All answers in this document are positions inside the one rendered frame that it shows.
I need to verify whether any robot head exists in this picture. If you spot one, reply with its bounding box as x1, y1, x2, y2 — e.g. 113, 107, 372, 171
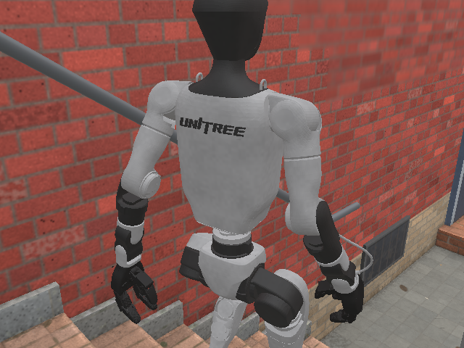
188, 0, 268, 98

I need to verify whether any robot left thigh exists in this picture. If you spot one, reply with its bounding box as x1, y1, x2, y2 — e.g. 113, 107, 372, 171
179, 233, 238, 300

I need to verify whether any robot left forearm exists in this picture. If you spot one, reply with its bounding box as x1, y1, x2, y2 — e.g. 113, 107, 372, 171
115, 179, 149, 268

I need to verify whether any left robot hand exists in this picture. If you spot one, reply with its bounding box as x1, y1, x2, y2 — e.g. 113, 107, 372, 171
111, 261, 158, 324

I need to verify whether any right robot upper arm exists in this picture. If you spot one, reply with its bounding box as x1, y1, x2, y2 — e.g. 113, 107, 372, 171
268, 92, 325, 236

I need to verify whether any right robot hand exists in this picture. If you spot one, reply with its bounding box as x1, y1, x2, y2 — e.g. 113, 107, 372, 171
315, 274, 364, 323

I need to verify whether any left robot upper arm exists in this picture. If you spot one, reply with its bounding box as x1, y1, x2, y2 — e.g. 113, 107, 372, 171
121, 80, 194, 199

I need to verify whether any robot right forearm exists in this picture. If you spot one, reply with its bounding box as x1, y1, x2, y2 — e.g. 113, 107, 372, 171
303, 201, 359, 294

